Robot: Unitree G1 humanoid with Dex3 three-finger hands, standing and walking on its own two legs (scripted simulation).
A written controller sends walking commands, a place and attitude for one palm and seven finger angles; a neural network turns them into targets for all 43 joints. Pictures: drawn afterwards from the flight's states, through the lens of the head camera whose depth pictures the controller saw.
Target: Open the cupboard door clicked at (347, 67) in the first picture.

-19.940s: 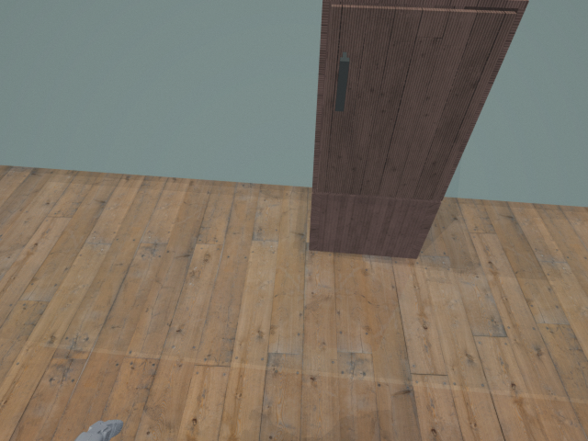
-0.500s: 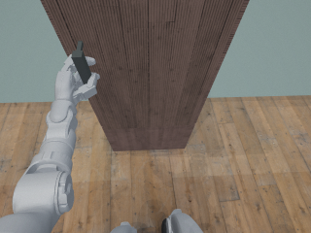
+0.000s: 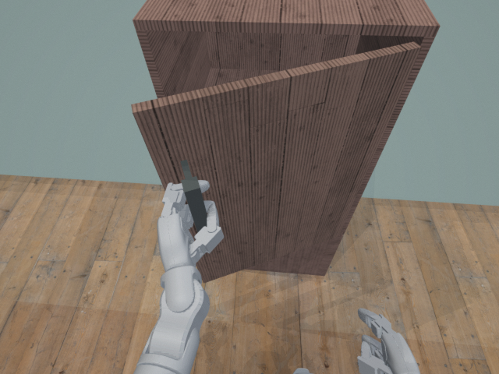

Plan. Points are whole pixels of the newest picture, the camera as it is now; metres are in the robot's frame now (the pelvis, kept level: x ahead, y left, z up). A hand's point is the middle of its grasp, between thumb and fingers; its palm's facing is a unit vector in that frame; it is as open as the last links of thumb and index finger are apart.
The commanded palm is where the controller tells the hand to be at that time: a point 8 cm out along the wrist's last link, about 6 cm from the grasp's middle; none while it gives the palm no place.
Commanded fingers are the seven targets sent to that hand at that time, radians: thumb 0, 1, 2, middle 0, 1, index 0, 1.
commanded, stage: pull the door open along its arc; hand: left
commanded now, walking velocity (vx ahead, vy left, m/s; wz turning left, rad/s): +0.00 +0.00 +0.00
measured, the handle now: (195, 200) +0.37 +0.11 +0.07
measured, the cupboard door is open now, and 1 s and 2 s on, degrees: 25 39 39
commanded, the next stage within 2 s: open thumb and fingers to let go in 0.40 s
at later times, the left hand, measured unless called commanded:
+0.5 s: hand (252, 286) +0.23 +0.01 +0.07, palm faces +0.19 -0.98 -0.06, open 6.4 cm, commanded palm +0.20 +0.06 +0.07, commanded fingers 0.00 0.83 0.87 -0.40 -1.34 -0.40 -1.34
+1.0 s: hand (242, 279) +0.24 +0.03 +0.07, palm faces +0.33 -0.94 -0.04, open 12.3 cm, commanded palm +0.20 +0.07 +0.07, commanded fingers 0.00 -0.50 0.30 -0.27 -1.00 -0.27 -1.00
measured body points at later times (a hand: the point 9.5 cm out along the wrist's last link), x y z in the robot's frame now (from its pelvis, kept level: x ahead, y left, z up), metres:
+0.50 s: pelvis +0.01 -0.05 +0.00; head +0.01 -0.08 +0.45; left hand +0.22 +0.06 +0.08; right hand +0.20 -0.25 -0.09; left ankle -0.03 +0.10 -0.70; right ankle +0.03 -0.08 -0.70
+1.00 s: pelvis -0.03 -0.05 +0.00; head +0.00 -0.09 +0.44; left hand +0.22 +0.08 +0.07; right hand +0.16 -0.26 -0.11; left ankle -0.03 +0.11 -0.70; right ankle +0.03 -0.08 -0.70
